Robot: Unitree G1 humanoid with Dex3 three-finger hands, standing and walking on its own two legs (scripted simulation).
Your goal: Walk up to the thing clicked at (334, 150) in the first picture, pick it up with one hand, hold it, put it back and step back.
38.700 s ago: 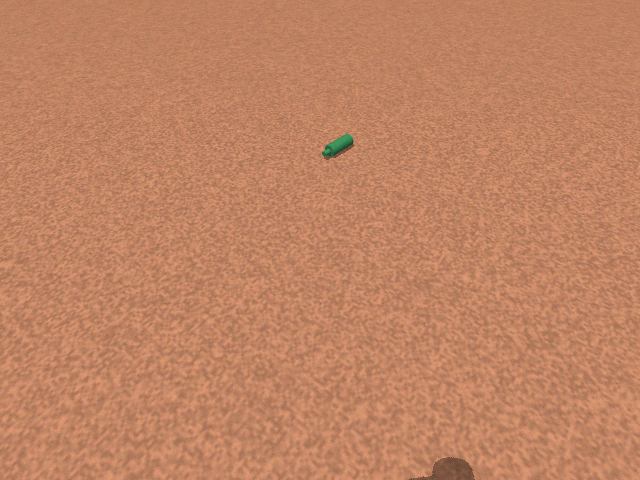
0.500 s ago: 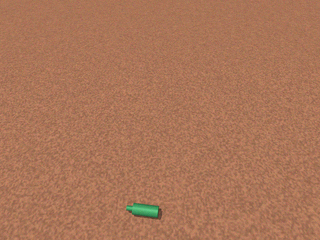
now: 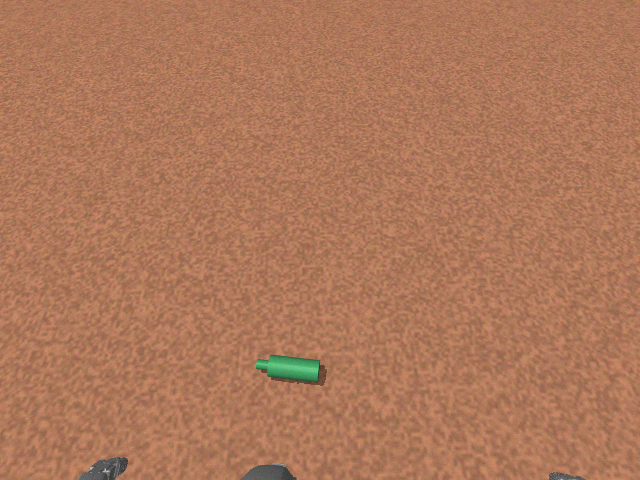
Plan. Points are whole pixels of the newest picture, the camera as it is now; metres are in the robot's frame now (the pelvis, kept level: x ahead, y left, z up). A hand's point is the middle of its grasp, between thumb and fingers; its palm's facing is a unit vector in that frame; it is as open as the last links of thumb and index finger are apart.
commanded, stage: step back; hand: left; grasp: from above
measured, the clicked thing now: (287, 367) +0.46 +0.13 -0.74
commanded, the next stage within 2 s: none
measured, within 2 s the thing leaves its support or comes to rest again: neither
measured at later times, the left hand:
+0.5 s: hand out of the picture +0.05 +0.29 -0.17, palm faces -0.10 -0.91 -0.40, open 7.4 cm
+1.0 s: hand out of the picture -0.10 +0.32 -0.16, palm faces -0.01 -0.93 -0.36, open 7.4 cm
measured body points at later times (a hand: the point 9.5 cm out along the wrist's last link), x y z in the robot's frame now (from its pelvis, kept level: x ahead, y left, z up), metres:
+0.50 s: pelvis -0.08 +0.03 -0.02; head -0.01 +0.03 +0.42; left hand +0.05 +0.34 -0.14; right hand +0.00 -0.28 -0.14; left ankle -0.03 +0.13 -0.74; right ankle -0.10 -0.08 -0.74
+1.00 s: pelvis -0.22 +0.06 -0.01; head -0.17 +0.08 +0.43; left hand -0.10 +0.37 -0.14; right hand -0.14 -0.25 -0.12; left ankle -0.21 +0.16 -0.74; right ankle -0.15 -0.08 -0.69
